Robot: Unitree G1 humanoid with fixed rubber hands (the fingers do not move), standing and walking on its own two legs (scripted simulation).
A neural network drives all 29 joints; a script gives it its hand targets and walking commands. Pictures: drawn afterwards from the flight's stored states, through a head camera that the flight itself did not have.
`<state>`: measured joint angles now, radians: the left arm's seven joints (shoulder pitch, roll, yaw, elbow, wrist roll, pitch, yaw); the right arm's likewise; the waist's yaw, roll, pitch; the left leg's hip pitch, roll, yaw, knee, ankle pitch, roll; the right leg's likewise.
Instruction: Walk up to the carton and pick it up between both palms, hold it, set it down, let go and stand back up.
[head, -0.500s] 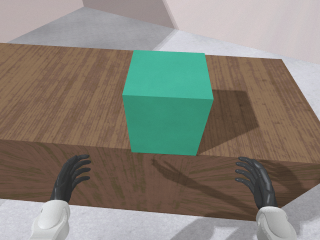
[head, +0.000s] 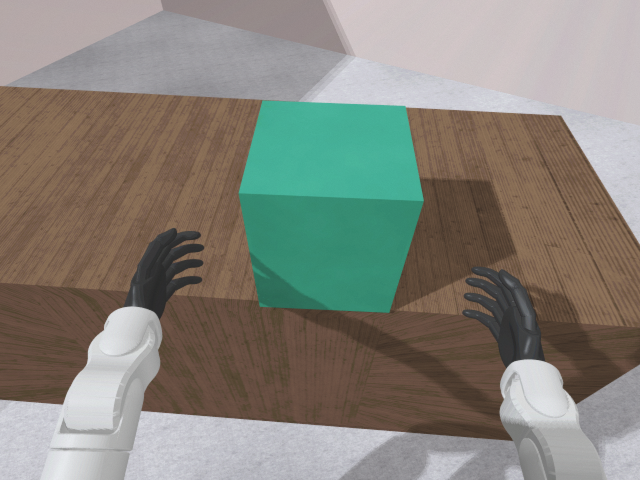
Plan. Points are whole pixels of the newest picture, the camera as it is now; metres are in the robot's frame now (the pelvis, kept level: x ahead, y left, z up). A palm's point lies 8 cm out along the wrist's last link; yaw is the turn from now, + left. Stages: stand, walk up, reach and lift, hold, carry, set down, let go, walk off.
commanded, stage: reach and lift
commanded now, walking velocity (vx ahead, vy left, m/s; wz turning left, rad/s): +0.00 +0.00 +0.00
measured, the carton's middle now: (328, 211) +0.48 +0.03 +0.04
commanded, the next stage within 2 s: none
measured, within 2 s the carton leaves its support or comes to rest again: neither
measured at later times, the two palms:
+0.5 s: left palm (163, 235) +0.35 +0.22 +0.13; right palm (497, 268) +0.34 -0.17 +0.11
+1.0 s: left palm (160, 171) +0.41 +0.23 +0.18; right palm (487, 203) +0.40 -0.16 +0.15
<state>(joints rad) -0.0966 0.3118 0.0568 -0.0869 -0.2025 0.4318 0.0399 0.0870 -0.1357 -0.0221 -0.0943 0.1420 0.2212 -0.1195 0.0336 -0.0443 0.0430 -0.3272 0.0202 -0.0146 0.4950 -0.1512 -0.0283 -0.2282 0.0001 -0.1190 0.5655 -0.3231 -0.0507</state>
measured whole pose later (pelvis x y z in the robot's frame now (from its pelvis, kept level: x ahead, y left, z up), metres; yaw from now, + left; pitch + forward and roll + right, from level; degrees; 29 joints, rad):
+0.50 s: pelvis +0.00 +0.00 +0.00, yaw +0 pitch -1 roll +1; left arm -0.42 0.32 0.07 0.04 -0.20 0.65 0.05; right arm -0.27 -0.17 -0.02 0.06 0.20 0.37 -0.17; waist 0.03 -0.04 0.04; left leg -0.33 0.02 -0.01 0.49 -0.15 -0.03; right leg -0.23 0.00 -0.12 0.56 -0.32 -0.05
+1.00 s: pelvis +0.00 +0.00 +0.00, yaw +0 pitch -1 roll +1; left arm -0.78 0.38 0.08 0.44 -0.20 0.62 0.07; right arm -0.67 -0.20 -0.02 0.44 0.23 0.40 -0.19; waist 0.02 -0.04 0.04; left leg -0.33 0.02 -0.01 0.49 -0.15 -0.03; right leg -0.23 0.00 -0.12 0.55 -0.32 -0.05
